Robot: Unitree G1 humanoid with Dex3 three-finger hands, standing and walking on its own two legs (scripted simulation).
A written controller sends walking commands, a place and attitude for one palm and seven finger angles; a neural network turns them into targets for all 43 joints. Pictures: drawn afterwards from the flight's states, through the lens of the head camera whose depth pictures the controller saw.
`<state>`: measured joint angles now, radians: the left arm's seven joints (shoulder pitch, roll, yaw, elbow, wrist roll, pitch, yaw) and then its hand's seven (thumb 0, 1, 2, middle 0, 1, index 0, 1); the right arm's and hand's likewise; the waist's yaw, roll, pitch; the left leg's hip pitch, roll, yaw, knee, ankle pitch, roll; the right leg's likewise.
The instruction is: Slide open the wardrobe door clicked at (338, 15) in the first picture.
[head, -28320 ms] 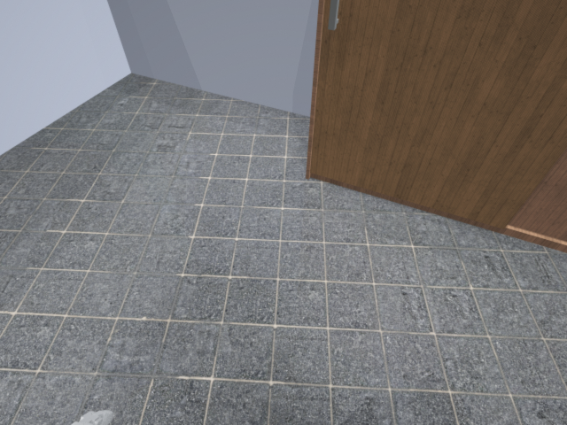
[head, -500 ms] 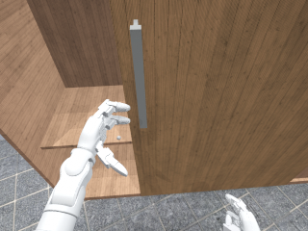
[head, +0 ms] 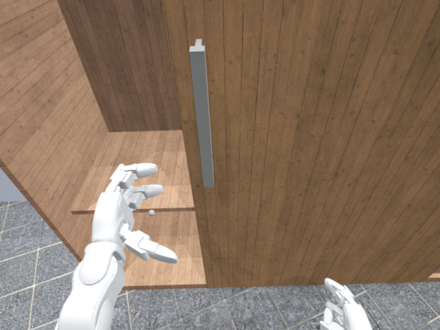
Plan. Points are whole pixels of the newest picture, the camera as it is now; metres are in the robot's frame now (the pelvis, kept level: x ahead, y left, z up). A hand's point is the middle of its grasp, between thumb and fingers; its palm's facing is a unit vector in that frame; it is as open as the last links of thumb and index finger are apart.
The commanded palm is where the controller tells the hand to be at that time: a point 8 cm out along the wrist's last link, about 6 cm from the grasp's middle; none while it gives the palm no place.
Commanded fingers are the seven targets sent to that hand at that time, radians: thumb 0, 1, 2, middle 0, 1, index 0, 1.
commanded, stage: draw the hand back to the body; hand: left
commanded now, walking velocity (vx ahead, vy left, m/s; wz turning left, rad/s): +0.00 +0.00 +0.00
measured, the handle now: (204, 123) +0.45 +0.07 +0.18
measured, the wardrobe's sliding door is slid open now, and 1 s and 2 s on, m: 0.44 0.44 0.44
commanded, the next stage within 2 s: step back with the hand held close in 1.42 s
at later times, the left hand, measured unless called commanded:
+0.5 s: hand (98, 233) +0.22 +0.20 +0.15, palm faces +0.21 -0.95 -0.25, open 13.9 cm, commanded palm +0.18 +0.24 +0.16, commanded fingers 0.00 -0.04 0.44 -0.23 -0.85 -0.23 -0.85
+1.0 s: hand (34, 229) +0.20 +0.28 +0.17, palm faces +0.39 -0.83 -0.39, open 9.2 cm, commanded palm +0.15 +0.32 +0.19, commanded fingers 0.00 0.86 0.88 -0.20 -0.32 -0.20 -0.32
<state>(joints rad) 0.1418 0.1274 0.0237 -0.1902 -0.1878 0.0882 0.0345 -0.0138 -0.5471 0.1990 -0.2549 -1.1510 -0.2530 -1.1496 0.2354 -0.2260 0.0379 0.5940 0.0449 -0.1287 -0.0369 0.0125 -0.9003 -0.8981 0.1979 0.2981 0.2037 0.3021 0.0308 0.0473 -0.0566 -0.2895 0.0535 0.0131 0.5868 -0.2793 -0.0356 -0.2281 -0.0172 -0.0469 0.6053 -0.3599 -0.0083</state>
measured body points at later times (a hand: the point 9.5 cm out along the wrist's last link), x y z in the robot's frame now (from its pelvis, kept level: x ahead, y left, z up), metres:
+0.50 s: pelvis +0.01 +0.01 +0.01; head -0.02 -0.01 +0.46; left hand +0.20 +0.25 +0.16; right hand +0.20 -0.21 -0.06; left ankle +0.02 +0.15 -0.73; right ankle -0.02 -0.11 -0.73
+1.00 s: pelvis +0.01 +0.03 +0.01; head -0.01 +0.01 +0.46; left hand +0.17 +0.32 +0.19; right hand +0.20 -0.19 -0.07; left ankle +0.02 +0.15 -0.73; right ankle -0.02 -0.11 -0.73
